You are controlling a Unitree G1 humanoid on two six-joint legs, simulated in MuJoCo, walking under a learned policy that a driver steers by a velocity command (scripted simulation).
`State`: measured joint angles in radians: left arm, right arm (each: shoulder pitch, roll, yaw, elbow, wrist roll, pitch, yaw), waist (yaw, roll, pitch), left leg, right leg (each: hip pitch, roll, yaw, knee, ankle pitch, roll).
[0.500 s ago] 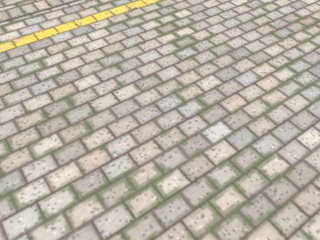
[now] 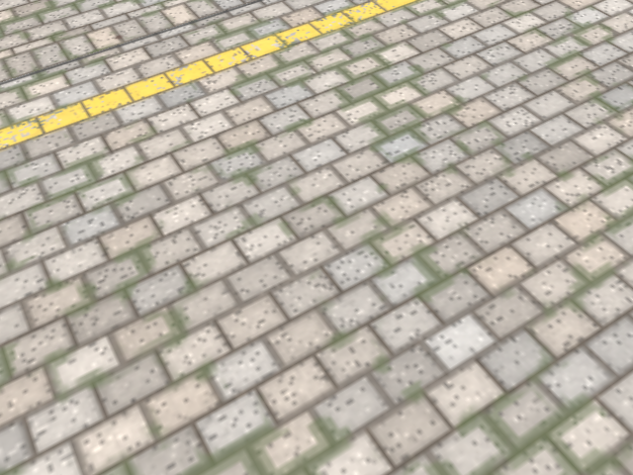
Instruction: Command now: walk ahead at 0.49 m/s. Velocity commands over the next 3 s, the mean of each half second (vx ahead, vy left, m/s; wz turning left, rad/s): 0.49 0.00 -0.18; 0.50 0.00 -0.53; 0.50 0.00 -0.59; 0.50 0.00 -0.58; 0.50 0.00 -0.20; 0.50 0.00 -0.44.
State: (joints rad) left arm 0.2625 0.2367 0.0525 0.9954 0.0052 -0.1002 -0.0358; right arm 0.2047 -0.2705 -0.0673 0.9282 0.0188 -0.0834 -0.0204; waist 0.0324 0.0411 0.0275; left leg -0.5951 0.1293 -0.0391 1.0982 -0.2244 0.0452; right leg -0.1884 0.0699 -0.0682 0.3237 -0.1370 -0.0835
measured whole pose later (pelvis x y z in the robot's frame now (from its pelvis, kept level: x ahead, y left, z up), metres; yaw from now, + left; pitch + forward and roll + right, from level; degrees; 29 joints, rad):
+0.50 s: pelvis +0.29 +0.06 +0.00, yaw -7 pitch +1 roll +1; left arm 0.30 0.28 0.07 0.96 -0.04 -0.06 0.01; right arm 0.17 -0.23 -0.06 0.91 -0.01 -0.11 0.02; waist 0.00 -0.04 0.03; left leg -0.28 0.00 0.11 0.42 -0.16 0.04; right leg -0.48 -0.07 0.05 1.17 -0.33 -0.05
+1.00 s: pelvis +0.55 -0.05 -0.01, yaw -25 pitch +1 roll +1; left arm 0.20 0.27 0.09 0.79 -0.02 -0.05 -0.04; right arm 0.17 -0.28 -0.07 0.87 0.02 -0.12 -0.01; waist 0.00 0.01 0.07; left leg -0.41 0.07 -0.02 1.22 -0.39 0.00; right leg -0.37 0.08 -0.02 0.53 -0.18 -0.11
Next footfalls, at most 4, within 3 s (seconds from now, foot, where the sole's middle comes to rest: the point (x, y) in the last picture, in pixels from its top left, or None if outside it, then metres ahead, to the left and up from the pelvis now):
0.34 left None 0.39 0.16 -0.78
0.86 right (417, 423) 0.62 -0.15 -0.78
1.36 left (395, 290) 0.98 -0.12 -0.78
1.88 right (548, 295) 0.97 -0.50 -0.78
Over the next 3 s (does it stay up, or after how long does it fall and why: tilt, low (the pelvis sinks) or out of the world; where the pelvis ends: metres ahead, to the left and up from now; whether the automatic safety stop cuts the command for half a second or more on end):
stays up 1.24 -0.88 -0.03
